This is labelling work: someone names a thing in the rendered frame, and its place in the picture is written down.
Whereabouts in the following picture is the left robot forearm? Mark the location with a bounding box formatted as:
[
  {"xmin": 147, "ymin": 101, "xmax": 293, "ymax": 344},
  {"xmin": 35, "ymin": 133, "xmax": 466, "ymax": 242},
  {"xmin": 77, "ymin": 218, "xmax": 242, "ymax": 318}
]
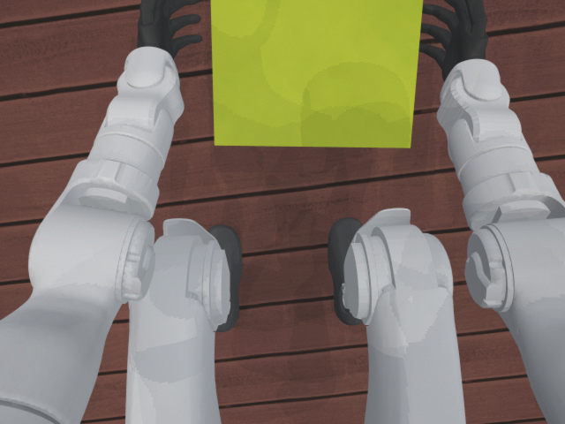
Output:
[{"xmin": 28, "ymin": 47, "xmax": 185, "ymax": 286}]

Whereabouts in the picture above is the robot left hand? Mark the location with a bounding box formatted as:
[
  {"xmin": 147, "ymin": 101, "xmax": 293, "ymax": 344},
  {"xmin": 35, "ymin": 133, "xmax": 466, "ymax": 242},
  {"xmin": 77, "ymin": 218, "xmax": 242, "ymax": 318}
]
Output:
[{"xmin": 137, "ymin": 0, "xmax": 202, "ymax": 60}]

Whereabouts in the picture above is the left robot upper arm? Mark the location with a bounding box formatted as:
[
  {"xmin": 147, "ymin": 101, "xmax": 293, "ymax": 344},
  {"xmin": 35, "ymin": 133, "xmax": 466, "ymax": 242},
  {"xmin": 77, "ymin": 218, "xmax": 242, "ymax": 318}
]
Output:
[{"xmin": 0, "ymin": 203, "xmax": 155, "ymax": 424}]

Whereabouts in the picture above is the robot right hand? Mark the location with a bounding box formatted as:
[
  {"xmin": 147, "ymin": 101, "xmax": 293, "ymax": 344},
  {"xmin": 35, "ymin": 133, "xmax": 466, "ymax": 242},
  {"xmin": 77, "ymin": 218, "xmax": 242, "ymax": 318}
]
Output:
[{"xmin": 418, "ymin": 0, "xmax": 488, "ymax": 82}]

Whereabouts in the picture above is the carton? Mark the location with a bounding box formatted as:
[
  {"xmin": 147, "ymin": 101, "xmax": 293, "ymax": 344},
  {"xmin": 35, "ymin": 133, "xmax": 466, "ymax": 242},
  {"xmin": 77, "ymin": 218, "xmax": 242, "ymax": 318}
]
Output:
[{"xmin": 211, "ymin": 0, "xmax": 423, "ymax": 148}]

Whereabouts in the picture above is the right robot forearm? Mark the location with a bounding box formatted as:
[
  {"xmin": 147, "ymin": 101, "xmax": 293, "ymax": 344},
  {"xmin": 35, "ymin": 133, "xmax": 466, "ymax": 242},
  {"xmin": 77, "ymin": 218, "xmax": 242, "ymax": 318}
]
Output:
[{"xmin": 437, "ymin": 59, "xmax": 565, "ymax": 231}]

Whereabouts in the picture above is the right robot foot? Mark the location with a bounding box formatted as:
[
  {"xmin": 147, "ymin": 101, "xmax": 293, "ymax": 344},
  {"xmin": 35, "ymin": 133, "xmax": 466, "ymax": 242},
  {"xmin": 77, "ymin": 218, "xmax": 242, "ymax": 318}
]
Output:
[{"xmin": 328, "ymin": 217, "xmax": 363, "ymax": 326}]

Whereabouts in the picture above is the right robot upper arm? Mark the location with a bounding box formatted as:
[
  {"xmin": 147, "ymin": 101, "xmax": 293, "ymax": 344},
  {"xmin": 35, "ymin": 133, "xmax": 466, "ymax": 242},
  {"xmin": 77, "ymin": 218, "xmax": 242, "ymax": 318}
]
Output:
[{"xmin": 464, "ymin": 217, "xmax": 565, "ymax": 424}]

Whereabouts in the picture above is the right robot thigh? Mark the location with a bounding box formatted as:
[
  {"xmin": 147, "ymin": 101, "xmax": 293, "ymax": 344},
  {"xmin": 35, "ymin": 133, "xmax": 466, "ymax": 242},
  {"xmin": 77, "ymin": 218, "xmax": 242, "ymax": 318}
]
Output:
[{"xmin": 345, "ymin": 224, "xmax": 466, "ymax": 424}]

